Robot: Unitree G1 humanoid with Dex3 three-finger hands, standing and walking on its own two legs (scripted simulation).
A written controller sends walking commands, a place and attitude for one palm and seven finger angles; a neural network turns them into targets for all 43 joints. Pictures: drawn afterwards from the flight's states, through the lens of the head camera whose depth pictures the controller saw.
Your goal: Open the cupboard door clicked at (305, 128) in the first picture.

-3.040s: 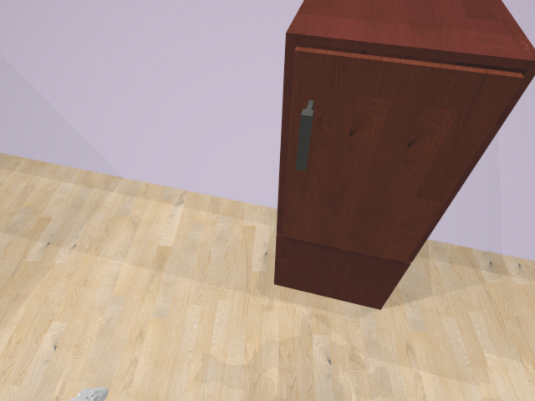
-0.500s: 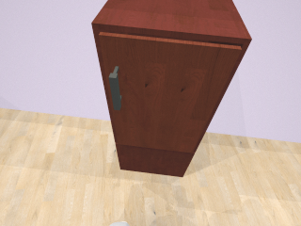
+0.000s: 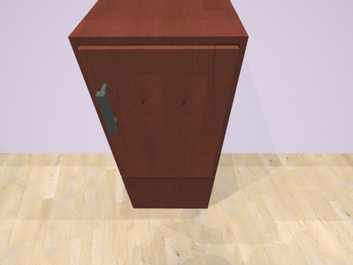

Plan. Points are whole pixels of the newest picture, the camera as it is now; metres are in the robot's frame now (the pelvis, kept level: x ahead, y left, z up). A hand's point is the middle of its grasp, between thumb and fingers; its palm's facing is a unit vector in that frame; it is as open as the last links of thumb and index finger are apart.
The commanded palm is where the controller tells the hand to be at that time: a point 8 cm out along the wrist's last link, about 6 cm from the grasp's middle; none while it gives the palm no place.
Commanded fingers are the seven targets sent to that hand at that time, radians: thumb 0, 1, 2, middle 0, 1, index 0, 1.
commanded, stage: come to a stop and stand still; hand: left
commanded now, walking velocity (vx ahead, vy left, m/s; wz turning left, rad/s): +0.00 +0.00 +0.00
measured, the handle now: (109, 109) +0.51 +0.21 +0.07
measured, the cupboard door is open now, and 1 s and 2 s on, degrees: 0 0 0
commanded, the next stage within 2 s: look again from close up in 0.96 s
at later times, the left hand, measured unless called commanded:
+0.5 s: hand out of the picture +0.04 +0.17 -0.15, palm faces +0.03 -0.97 -0.22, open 7.4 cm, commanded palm none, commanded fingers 0.00 0.90 0.90 -0.20 -0.30 -0.20 -0.30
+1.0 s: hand out of the picture +0.09 +0.20 -0.15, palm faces +0.04 -0.96 -0.26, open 7.4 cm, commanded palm none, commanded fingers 0.00 0.90 0.90 -0.20 -0.30 -0.20 -0.30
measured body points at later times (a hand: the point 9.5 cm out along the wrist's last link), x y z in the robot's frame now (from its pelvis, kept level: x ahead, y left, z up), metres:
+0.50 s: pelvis +0.03 -0.01 +0.02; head +0.05 -0.02 +0.47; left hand +0.04 +0.22 -0.14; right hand +0.04 -0.24 -0.14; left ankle +0.06 +0.12 -0.72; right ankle +0.00 -0.15 -0.72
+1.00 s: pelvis +0.06 -0.01 +0.02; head +0.07 -0.01 +0.47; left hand +0.09 +0.25 -0.13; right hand +0.14 -0.26 -0.13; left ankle +0.06 +0.12 -0.72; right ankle +0.00 -0.15 -0.72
